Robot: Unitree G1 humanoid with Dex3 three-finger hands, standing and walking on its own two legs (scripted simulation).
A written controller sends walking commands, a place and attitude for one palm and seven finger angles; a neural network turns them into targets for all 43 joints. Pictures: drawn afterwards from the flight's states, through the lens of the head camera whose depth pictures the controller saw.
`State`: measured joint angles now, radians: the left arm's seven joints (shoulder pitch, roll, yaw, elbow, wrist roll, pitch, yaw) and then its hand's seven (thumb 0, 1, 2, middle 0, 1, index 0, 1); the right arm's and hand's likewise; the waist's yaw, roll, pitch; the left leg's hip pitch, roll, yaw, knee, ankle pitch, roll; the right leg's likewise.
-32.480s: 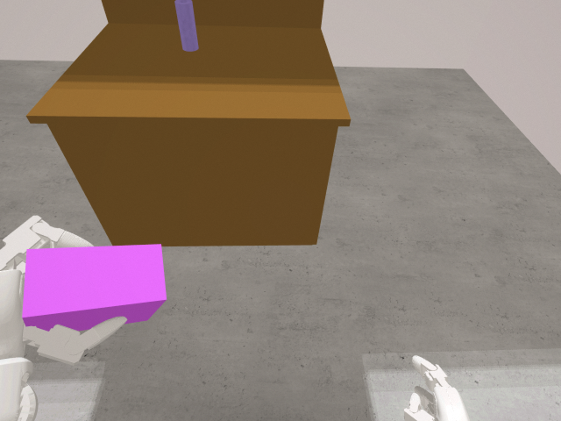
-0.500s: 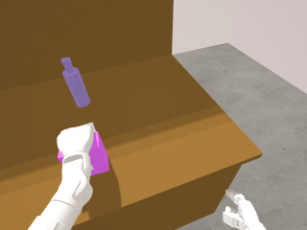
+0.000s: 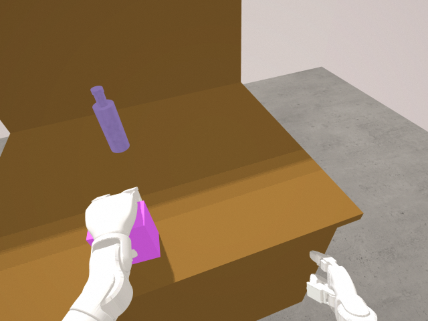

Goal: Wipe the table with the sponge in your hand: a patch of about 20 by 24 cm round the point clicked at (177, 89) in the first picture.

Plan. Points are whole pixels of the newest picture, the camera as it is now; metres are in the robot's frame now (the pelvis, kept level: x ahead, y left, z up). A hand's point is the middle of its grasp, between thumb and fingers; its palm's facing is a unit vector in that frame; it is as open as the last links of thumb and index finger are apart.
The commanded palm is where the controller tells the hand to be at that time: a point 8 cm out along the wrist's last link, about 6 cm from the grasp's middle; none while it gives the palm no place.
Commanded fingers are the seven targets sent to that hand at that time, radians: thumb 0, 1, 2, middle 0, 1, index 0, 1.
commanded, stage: wipe back along the middle lane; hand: left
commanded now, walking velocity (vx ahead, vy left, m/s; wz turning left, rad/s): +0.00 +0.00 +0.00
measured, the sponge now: (130, 241) +0.27 +0.23 +0.00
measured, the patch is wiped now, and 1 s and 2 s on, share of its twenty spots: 0.65 0.80 0.95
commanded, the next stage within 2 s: slide across to the third lane in 0.10 s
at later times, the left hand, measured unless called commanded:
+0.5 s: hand (134, 237) +0.25 +0.20 +0.05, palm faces +0.01 -0.09 -1.00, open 10.3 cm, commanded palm +0.22 +0.16 +0.09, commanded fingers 0.00 0.10 1.30 -1.20 -1.60 -1.20 -1.60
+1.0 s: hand (166, 226) +0.28 +0.14 +0.05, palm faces +0.03 -0.07 -1.00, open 10.2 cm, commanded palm +0.24 +0.12 +0.09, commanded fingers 0.00 0.10 1.30 -1.20 -1.60 -1.20 -1.60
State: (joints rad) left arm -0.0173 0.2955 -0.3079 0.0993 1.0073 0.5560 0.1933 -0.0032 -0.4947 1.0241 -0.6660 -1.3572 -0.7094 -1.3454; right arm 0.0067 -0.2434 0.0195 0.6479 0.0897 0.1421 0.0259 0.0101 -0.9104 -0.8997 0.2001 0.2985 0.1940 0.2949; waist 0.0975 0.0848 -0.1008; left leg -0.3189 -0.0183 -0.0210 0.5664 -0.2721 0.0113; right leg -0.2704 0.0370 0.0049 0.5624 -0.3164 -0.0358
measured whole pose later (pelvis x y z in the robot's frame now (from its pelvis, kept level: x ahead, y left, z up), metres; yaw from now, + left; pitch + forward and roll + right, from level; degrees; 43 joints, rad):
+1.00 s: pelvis -0.02 -0.02 +0.00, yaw +1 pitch -1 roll +1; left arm -0.25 0.15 -0.49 0.33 0.99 0.61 0.23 -0.03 -0.50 1.03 -0.68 -1.35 -0.72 -1.33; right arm -0.03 -0.22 0.01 0.73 0.09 0.12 0.06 0.01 -0.91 -0.90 0.20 0.30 0.19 0.29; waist 0.11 0.08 -0.10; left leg -0.32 -0.01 -0.04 0.56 -0.24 -0.01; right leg -0.28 0.04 -0.01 0.59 -0.30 -0.06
